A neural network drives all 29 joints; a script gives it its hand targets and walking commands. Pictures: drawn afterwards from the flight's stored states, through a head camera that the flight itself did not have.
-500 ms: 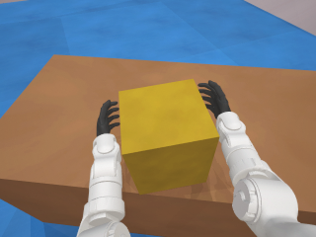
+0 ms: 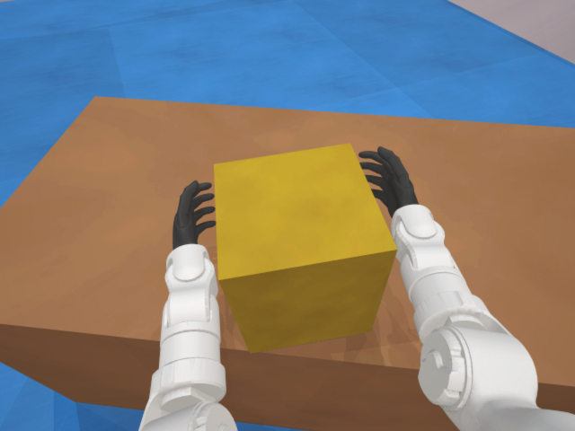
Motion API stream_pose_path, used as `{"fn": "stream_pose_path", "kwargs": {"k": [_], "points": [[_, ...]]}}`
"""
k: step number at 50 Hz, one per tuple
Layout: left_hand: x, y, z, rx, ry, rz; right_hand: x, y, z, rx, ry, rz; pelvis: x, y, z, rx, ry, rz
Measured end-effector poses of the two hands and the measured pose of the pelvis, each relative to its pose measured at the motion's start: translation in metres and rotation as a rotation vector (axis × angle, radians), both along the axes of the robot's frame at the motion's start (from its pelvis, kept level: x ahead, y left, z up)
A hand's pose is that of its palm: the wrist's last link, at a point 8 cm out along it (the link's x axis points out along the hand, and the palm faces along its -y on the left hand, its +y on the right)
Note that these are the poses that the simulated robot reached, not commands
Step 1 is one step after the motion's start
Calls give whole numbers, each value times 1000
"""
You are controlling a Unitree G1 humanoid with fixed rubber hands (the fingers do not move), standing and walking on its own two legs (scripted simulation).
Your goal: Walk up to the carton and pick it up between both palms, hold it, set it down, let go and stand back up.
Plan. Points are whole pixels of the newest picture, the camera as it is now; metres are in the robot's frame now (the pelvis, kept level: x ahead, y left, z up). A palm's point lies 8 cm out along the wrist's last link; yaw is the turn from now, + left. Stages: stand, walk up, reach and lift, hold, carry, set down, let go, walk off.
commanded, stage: set down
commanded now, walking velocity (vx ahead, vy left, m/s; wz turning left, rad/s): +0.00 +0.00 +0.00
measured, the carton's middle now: (297, 253) +0.39 +0.04 +0.01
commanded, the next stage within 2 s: none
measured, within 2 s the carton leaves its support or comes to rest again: rests again in 0.14 s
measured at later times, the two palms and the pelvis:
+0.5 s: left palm (192, 245) +0.36 +0.19 +0.05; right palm (401, 209) +0.44 -0.12 +0.07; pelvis -0.01 +0.01 -0.01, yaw -2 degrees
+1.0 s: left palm (158, 244) +0.35 +0.24 +0.06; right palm (424, 195) +0.46 -0.15 +0.09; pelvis -0.02 +0.01 -0.01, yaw +0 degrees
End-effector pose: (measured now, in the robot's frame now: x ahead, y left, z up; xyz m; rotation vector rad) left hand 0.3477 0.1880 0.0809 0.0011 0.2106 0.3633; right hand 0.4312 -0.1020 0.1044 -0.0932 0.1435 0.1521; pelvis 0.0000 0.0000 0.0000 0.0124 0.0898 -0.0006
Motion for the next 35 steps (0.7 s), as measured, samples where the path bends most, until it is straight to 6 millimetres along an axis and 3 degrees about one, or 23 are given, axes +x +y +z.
{"fn": "stream_pose_path", "kwargs": {"k": [13, 21, 35], "points": [[3, -3, -4, -4, -3, -8, 1, -6, -6, 2, 8, -3, -2, 0, 0, 0, 7, -7], [14, -6, -22, -24, 39, -27, 6, -16, -28, -21, 107, -11, -8, 3, -4, -14, 79, -28], [-1, 43, -39, -28, 35, 36, 31, -12, -29, -5, 103, -3, -12, 11, -12, -28, 184, -4]]}}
